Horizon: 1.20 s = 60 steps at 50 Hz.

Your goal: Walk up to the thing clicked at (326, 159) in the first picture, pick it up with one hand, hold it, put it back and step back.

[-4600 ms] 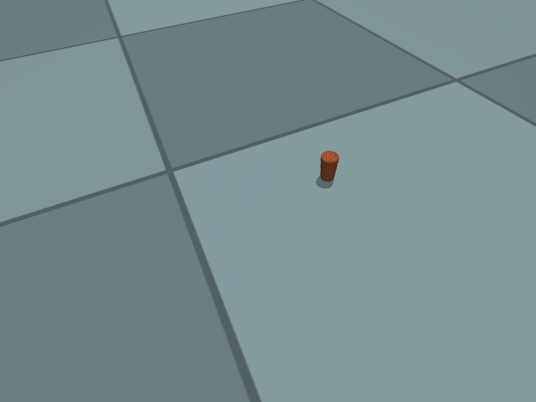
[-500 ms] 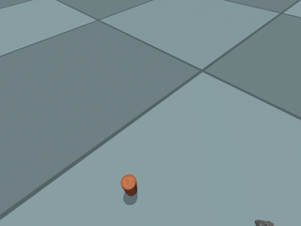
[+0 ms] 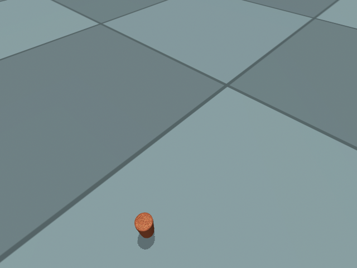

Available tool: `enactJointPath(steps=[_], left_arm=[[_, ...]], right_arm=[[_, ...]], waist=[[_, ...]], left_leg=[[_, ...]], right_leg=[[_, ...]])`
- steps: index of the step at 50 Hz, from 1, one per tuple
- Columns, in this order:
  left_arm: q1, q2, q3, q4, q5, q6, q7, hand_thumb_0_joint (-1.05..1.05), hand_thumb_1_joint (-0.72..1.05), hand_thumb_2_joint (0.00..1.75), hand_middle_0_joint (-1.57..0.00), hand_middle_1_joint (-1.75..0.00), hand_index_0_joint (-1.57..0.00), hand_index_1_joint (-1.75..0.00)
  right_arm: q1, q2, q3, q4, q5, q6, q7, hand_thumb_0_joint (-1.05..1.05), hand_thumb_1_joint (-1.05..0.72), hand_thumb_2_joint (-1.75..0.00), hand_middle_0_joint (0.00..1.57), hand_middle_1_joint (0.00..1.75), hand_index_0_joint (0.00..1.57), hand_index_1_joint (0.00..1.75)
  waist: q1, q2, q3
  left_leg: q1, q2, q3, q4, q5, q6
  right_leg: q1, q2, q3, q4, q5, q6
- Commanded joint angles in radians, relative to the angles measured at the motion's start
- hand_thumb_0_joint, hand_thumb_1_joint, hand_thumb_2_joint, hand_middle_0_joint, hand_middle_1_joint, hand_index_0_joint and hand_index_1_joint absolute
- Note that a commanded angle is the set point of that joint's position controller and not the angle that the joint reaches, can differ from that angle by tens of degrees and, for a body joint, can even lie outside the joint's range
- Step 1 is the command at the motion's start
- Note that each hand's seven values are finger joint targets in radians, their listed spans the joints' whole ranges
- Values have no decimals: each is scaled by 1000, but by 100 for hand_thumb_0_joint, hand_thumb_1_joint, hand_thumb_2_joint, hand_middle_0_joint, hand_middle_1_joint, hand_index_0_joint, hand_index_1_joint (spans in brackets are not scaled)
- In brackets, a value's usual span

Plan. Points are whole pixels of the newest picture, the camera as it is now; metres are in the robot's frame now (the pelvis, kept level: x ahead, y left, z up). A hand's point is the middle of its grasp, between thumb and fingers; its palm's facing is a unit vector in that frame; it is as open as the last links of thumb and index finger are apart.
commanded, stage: walk up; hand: left
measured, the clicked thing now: (145, 226) +0.45 +0.21 -0.71
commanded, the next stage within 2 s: none
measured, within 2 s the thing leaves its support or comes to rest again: neither
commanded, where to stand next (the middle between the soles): +0.11 +0.00 m, yaw +0 degrees
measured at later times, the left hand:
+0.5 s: hand out of the picture +0.09 +0.25 -0.15, palm faces -0.04 -0.93 -0.35, open 7.4 cm
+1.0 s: hand out of the picture +0.10 +0.31 -0.17, palm faces -0.05 -0.93 -0.36, open 7.4 cm
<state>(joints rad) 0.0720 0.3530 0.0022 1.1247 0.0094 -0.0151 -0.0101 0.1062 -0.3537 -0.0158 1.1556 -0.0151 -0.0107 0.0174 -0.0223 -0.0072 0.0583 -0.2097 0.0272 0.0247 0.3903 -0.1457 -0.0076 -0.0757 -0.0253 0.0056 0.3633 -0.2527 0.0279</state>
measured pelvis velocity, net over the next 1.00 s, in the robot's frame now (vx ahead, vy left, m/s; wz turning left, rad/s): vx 0.07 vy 0.04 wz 0.00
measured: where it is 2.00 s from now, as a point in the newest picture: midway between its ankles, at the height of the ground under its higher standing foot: outside the picture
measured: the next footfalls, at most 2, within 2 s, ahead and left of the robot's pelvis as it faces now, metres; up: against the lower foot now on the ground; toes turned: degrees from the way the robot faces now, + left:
right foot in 1.32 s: +0.20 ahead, -0.08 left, +0.00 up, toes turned +0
left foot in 1.68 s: +0.05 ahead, +0.12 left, +0.00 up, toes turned +3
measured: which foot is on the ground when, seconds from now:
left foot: down 0.00-1.00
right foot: down 0.00-0.94, up 0.96-1.00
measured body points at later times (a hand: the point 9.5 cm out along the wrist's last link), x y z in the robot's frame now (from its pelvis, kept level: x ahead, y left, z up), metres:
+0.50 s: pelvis +0.01 +0.00 +0.00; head +0.02 -0.01 +0.45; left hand +0.09 +0.30 -0.13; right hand +0.09 -0.30 -0.13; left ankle +0.04 +0.12 -0.74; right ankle -0.03 -0.14 -0.74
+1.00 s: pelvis +0.07 +0.04 -0.01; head +0.10 +0.05 +0.44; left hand +0.10 +0.36 -0.14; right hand +0.12 -0.29 -0.12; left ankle +0.08 +0.13 -0.74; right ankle -0.01 -0.12 -0.70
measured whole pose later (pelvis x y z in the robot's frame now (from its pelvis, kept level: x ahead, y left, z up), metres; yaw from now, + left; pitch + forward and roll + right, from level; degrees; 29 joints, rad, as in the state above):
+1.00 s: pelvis +0.07 +0.04 -0.01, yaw +0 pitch -3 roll -1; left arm 0.23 0.40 0.04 1.04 0.01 0.01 0.00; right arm 0.21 -0.37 -0.08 1.01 -0.03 -0.04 0.03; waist -0.01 -0.02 0.12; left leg -0.21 0.00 0.03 0.52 -0.27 0.04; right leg -0.20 -0.01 0.07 0.83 -0.49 0.00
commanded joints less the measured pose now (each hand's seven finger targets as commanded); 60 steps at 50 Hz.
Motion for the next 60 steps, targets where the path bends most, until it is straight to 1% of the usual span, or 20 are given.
enactJointPath(steps=[1, 18, 32, 33, 34, 36, 38, 39, 41, 42, 43, 44, 45, 46, 47, 48, 49, 52, 56, 60], left_arm=[[-25, 215, 41, -45, -5, -18, 18, 0, 90, 90, -20, -30, -20, -30], [-45, 213, 39, -39, 3, -15, 19, 0, 90, 90, -20, -30, -20, -30], [-18, 214, 43, -47, 4, -17, 23, 0, 90, 90, -20, -30, -20, -30], [41, 258, 61, -74, 9, -24, 13, 0, 90, 90, -20, -30, -20, -30], [63, 264, 67, -72, 18, -25, 8, 0, 90, 90, -20, -30, -20, -30], [95, 285, 81, -85, 24, -26, 4, 0, 90, 90, -20, -30, -20, -30], [134, 310, 95, -99, 29, -34, 8, 0, 90, 90, -20, -30, -20, -30], [135, 327, 103, -117, 34, -42, 10, 0, 90, 90, -20, -30, -20, -30], [156, 313, 106, -142, 31, -50, 13, 0, 90, 90, -20, -30, -20, -30], [138, 323, 110, -166, 32, -48, 11, 0, 90, 90, -20, -30, -20, -30], [75, 329, 111, -192, 29, -45, 8, 0, 90, 90, -20, -30, -20, -30], [27, 299, 102, -205, 18, -35, 4, 0, 90, 90, -20, -30, -20, -30], [2, 246, 84, -217, 6, -31, 5, 0, 90, 90, -20, -30, -20, -30], [33, 163, 63, -240, -5, -28, 11, 0, 90, 90, -20, -30, -20, -30], [96, 180, 67, -214, -8, -13, 26, 0, 90, 90, -20, -30, -20, -30], [132, 220, 70, -193, -7, -2, 35, 0, 90, 90, -20, -30, -20, -30], [131, 231, 68, -189, -9, -3, 34, 0, 90, 90, -20, -30, -20, -30], [177, 199, 65, -170, -22, 18, 21, 0, 90, 90, -20, -30, -20, -30], [116, 173, 62, -197, -22, 44, 28, 0, 90, 90, -20, -30, -20, -30], [99, 190, 76, -221, -18, 63, 30, 0, 90, 90, -20, -30, -20, -30]], right_arm=[[-69, -214, -34, -72, 5, -31, -19, 0, -90, -90, 20, 30, 20, 30], [-88, -210, -42, -74, 6, -20, -19, 0, -90, -90, 20, 30, 20, 30], [-85, -202, -42, -78, 4, -15, -18, 0, -90, -90, 20, 30, 20, 30], [-21, -255, -74, -109, -5, -14, -2, 0, -90, -90, 20, 30, 20, 30], [-23, -258, -82, -116, -12, -10, 5, 0, -90, -90, 20, 30, 20, 30], [-47, -241, -81, -142, -19, -4, 15, 0, -90, -90, 20, 30, 20, 30], [-97, -205, -80, -181, -23, -6, 26, 0, -90, -90, 20, 30, 20, 30], [-102, -202, -82, -197, -26, -9, 27, 0, -90, -90, 20, 30, 20, 30], [-82, -197, -80, -222, -21, -22, 28, 0, -90, -90, 20, 30, 20, 30], [-54, -200, -81, -235, -18, -29, 29, 0, -90, -90, 20, 30, 20, 30], [17, -199, -84, -226, -16, -34, 28, 0, -90, -90, 20, 30, 20, 30], [84, -192, -89, -196, -12, -41, 26, 0, -90, -90, 20, 30, 20, 30], [203, -227, -108, -151, -12, -47, 14, 0, -90, -90, 20, 30, 20, 30], [276, -329, -138, -144, -22, -53, -3, 0, -90, -90, 20, 30, 20, 30], [251, -379, -146, -165, -16, -55, -12, 0, -90, -90, 20, 30, 20, 30], [203, -369, -141, -182, -6, -55, -15, 0, -90, -90, 20, 30, 20, 30], [170, -335, -132, -195, 0, -51, -18, 0, -90, -90, 20, 30, 20, 30], [79, -242, -89, -231, 9, -63, -37, 0, -90, -90, 20, 30, 20, 30], [87, -264, -88, -235, 11, -38, -60, 0, -90, -90, 20, 30, 20, 30], [52, -256, -91, -282, 19, 0, -66, 0, -90, -90, 20, 30, 20, 30]], waist=[[21, 40, -121], [7, 1, -87], [11, 1, -92], [12, 14, -126], [19, 18, -60], [41, -30, 50], [72, -130, 124], [85, -154, 152], [81, -129, 121], [65, -148, 74], [17, -176, 35], [-29, -153, 1], [-89, -52, -75], [-105, 198, -125], [-68, 175, -129], [-33, 122, -101], [-15, 102, -65], [41, 110, -44], [16, 141, -14], [17, 181, -14]], left_leg=[[97, 106, -103, -65, 169, 40], [122, 94, -87, -77, 80, 36], [138, 87, -70, -57, 130, 35], [138, 40, -49, -5, -234, 75], [56, 43, -73, -4, -416, 81], [-101, 29, -75, 31, -490, 72], [-264, -14, 8, 209, -282, 37], [-337, 14, -26, 300, -253, 27], [-352, 35, -47, 285, -288, 32], [-301, 39, -50, 233, -289, 37], [-177, 50, -51, 150, -226, 41], [-12, 6, -1, 6, -161, 45], [195, 7, -43, -83, -19, 58], [355, 217, -345, -132, 236, 106], [386, 324, -511, -118, 329, 187], [291, 357, -493, -72, 362, 251], [230, 320, -406, -50, 465, 258], [183, 208, -157, -29, 591, 134], [159, 213, -113, 18, 810, 175], [69, 191, -81, 58, 773, 178]], right_leg=[[-10, -87, 58, -56, 180, -47], [-54, -85, 62, -79, 149, -44], [-43, -85, 61, -88, 193, -41], [-26, -55, 58, -44, -141, -80], [-77, -73, 102, -48, -332, -103], [-117, -113, 192, -101, -494, -134], [-26, -223, 325, -222, -483, -188], [16, -284, 376, -237, -323, -227], [111, -288, 327, -163, 40, -248], [125, -283, 292, -118, 154, -243], [68, -267, 227, -59, 223, -215], [-2, -185, 110, 42, 286, -172], [-90, -87, 6, 268, 335, -101], [-301, 50, -43, 544, 64, -29], [-403, 105, 54, 583, -308, -35], [-359, 41, 119, 632, -338, -55], [-358, 23, 117, 695, -320, -64], [-323, 3, 150, 611, -200, -65], [-317, 44, 83, 515, -127, -36], [-242, 35, 12, 399, -73, -32]])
